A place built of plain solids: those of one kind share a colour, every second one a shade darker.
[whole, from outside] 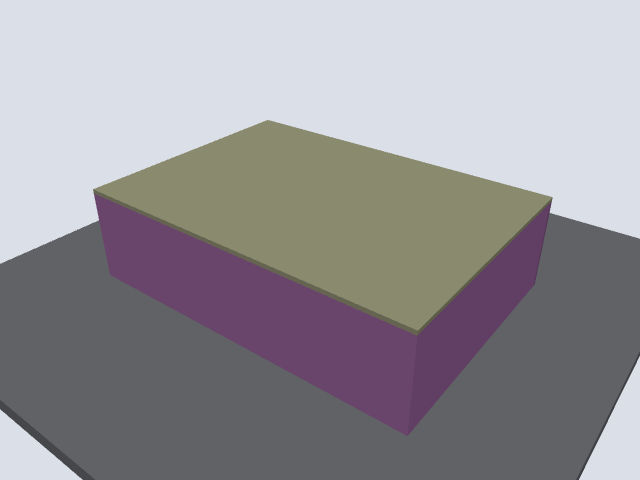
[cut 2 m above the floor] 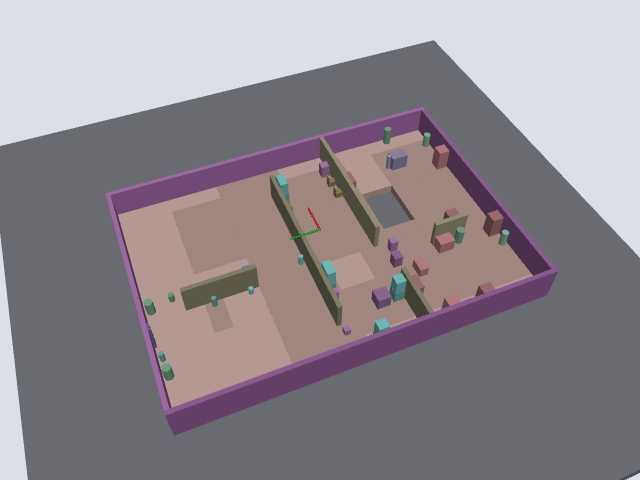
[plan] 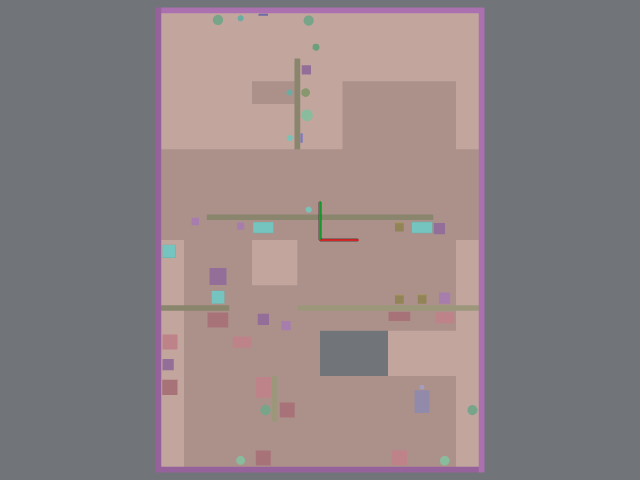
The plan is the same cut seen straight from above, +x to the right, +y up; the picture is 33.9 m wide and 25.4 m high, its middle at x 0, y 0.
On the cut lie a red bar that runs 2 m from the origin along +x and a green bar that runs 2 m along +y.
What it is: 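A museum's exhibition hall between two shows, on a module of 1.2 m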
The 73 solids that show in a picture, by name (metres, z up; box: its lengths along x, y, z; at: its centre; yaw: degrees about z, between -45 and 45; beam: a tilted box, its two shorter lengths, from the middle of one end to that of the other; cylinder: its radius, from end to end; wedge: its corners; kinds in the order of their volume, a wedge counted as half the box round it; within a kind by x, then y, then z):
{
 "floor_1": {"box": [1.2, 24.0, 0.65], "at": [-7.8, 0.0, 0.27]},
 "floor_2": {"box": [3.6, 16.8, 0.65], "at": [-5.4, -3.6, 0.27]},
 "floor_3": {"box": [3.62, 2.42, 0.65], "at": [-5.4, 6.0, 0.27]},
 "floor_4": {"box": [3.6, 4.8, 0.65], "at": [-5.4, 9.6, 0.27]},
 "floor_5": {"box": [7.2, 2.4, 0.65], "at": [-4.8, -1.2, 0.27]},
 "floor_6": {"box": [9.6, 1.2, 0.65], "at": [-3.6, 7.8, 0.27]},
 "floor_7": {"box": [2.4, 24.0, 0.65], "at": [-2.4, 0.0, 0.27]},
 "floor_8": {"box": [4.8, 2.4, 0.65], "at": [-1.2, 6.0, 0.27]},
 "floor_9": {"box": [1.2, 9.6, 0.65], "at": [-0.6, -7.2, 0.27]},
 "floor_10": {"box": [16.8, 4.8, 0.65], "at": [0.0, -9.6, 0.27]},
 "floor_11": {"box": [16.8, 2.4, 0.65], "at": [0.0, -3.6, 0.27]},
 "floor_12": {"box": [16.8, 4.8, 0.65], "at": [0.0, 2.4, 0.27]},
 "floor_13": {"box": [2.4, 12.0, 0.65], "at": [0.0, 6.0, 0.27]},
 "floor_14": {"box": [16.8, 3.6, 0.65], "at": [0.0, 10.2, 0.27]},
 "floor_15": {"box": [4.82, 2.42, 0.65], "at": [1.2, -1.2, 0.27]},
 "floor_16": {"box": [3.6, 4.8, 0.65], "at": [1.8, -9.6, 0.27]},
 "floor_17": {"box": [6.02, 3.62, 0.65], "at": [4.2, 6.6, 0.27]},
 "floor_18": {"box": [3.6, 16.8, 0.65], "at": [5.4, -3.6, 0.27]},
 "floor_19": {"box": [4.8, 2.4, 0.65], "at": [6.0, -6.0, 0.27]},
 "floor_20": {"box": [1.2, 24.0, 0.65], "at": [7.8, 0.0, 0.27]},
 "wall_1": {"box": [0.3, 24.6, 6.53], "at": [-8.55, 0.0, 3.21]},
 "wall_2": {"box": [16.8, 0.3, 6.53], "at": [0.0, -12.15, 3.21]},
 "wall_3": {"box": [16.8, 0.3, 6.53], "at": [0.0, 12.15, 3.21]},
 "wall_4": {"box": [0.3, 24.6, 6.53], "at": [8.55, 0.0, 3.21]},
 "roof_1": {"box": [17.4, 24.6, 0.3], "at": [0.0, 0.0, 6.63]},
 "screen_1": {"box": [3.6, 0.3, 3.0], "at": [-6.6, -3.6, 2.1]},
 "screen_2": {"box": [0.3, 2.4, 3.0], "at": [-2.4, -8.4, 2.1]},
 "screen_3": {"box": [0.3, 4.8, 3.0], "at": [-1.2, 7.2, 2.1]},
 "screen_4": {"box": [12.0, 0.3, 3.0], "at": [0.0, 1.2, 2.1]},
 "screen_5": {"box": [9.6, 0.3, 3.0], "at": [3.6, -3.6, 2.1]},
 "crate_1": {"box": [0.8, 0.8, 1.6], "at": [-7.95, -7.8, 1.4]},
 "crate_2": {"box": [0.8, 0.8, 1.6], "at": [-7.94, -5.4, 1.4]},
 "crate_3": {"box": [1.1, 0.8, 0.9], "at": [-5.4, -4.23, 1.05]},
 "crate_4": {"box": [1.0, 0.6, 0.7], "at": [-4.12, -5.4, 0.95]},
 "crate_5": {"box": [0.8, 0.8, 1.6], "at": [-3.0, -11.54, 1.4]},
 "crate_6": {"box": [0.8, 1.1, 0.9], "at": [-2.99, -7.8, 1.05]},
 "crate_7": {"box": [0.8, 0.8, 1.6], "at": [-1.73, -9.0, 1.4]},
 "crate_8": {"box": [0.8, 0.8, 1.6], "at": [4.2, -11.53, 1.4]},
 "crate_9": {"box": [1.15, 0.5, 1.5], "at": [4.2, -4.04, 1.35]},
 "crate_10": {"box": [1.0, 0.6, 0.7], "at": [6.6, -4.12, 0.95]},
 "vitrine_1": {"box": [0.66, 0.66, 1.28], "at": [-7.99, -0.6, 2.04]},
 "vitrine_2": {"box": [0.7, 0.7, 0.87], "at": [-5.4, -3.03, 1.03]},
 "vitrine_3": {"box": [0.66, 0.66, 1.03], "at": [-5.4, -3.03, 1.99]},
 "vitrine_4": {"box": [1.06, 0.56, 1.28], "at": [-3.0, 0.66, 2.05]},
 "vitrine_5": {"box": [1.06, 0.56, 1.0], "at": [5.4, 0.66, 2.03]},
 "plinth_1": {"box": [0.6, 0.6, 0.8], "at": [-8.03, -6.6, 1.0]},
 "plinth_2": {"box": [0.4, 0.4, 0.45], "at": [-6.6, 0.98, 0.82]},
 "plinth_3": {"box": [0.9, 0.9, 0.9], "at": [-5.4, -1.93, 1.05]},
 "plinth_4": {"box": [0.4, 0.4, 1.1], "at": [-4.2, 0.73, 1.15]},
 "plinth_5": {"box": [0.6, 0.6, 0.9], "at": [-3.0, -4.2, 1.05]},
 "plinth_6": {"box": [0.5, 0.5, 0.9], "at": [-1.8, -4.53, 1.05]},
 "plinth_7": {"box": [0.5, 0.5, 1.2], "at": [-0.72, 9.0, 1.2]},
 "plinth_8": {"box": [0.6, 0.6, 0.8], "at": [6.32, 0.6, 1.0]},
 "plinth_9": {"box": [0.6, 0.6, 1.0], "at": [6.6, -3.07, 1.1]},
 "roll_1": {"cylinder": 0.28, "from": [-5.4, 11.65, 0.6], "to": [-5.4, 11.65, 1.65]},
 "roll_2": {"cylinder": 0.24, "from": [-4.2, -11.66, 0.6], "to": [-4.2, -11.66, 1.71]},
 "roll_3": {"cylinder": 0.28, "from": [-2.89, -9.0, 0.6], "to": [-2.89, -9.0, 1.74]},
 "roll_4": {"cylinder": 0.31, "from": [-0.69, 6.6, 0.6], "to": [-0.69, 6.6, 1.79]},
 "roll_5": {"cylinder": 0.27, "from": [-0.6, 11.61, 0.6], "to": [-0.6, 11.61, 1.64]},
 "roll_6": {"cylinder": 0.25, "from": [6.6, -11.68, 0.6], "to": [6.6, -11.68, 1.64]},
 "roll_7": {"cylinder": 0.27, "from": [8.07, -9.0, 0.6], "to": [8.07, -9.0, 1.92]},
 "trucked_1": {"box": [0.8, 1.2, 1.13], "at": [5.4, -8.55, 1.16]},
 "trucked_2": {"box": [0.24, 0.22, 1.2], "at": [5.4, -7.79, 1.2]},
 "chair_1": {"box": [0.46, 0.5, 0.46], "at": [4.2, -3.13, 0.83]},
 "chair_2": {"box": [0.46, 0.5, 0.46], "at": [4.2, 0.7, 0.83]},
 "chair_3": {"box": [0.46, 0.5, 0.46], "at": [5.4, -3.12, 0.83]},
 "buckets_1": {"cylinder": 0.16, "from": [-4.2, 11.73, 0.6], "to": [-4.2, 11.73, 1.36]},
 "buckets_2": {"cylinder": 0.16, "from": [-1.61, 7.8, 0.6], "to": [-1.61, 7.8, 1.36]},
 "buckets_3": {"cylinder": 0.16, "from": [-1.6, 5.4, 0.6], "to": [-1.6, 5.4, 1.1]},
 "buckets_4": {"cylinder": 0.16, "from": [-0.6, 1.6, 0.6], "to": [-0.6, 1.6, 1.36]},
 "ladder_1": {"box": [0.5, 0.12, 2.26], "at": [-3.0, 11.92, 1.73]},
 "bin_1": {"cylinder": 0.23, "from": [-0.76, 7.8, 0.6], "to": [-0.76, 7.8, 1.32]},
 "vac_1": {"cylinder": 0.19, "from": [-0.21, 10.2, 0.6], "to": [-0.21, 10.2, 1.14]}
}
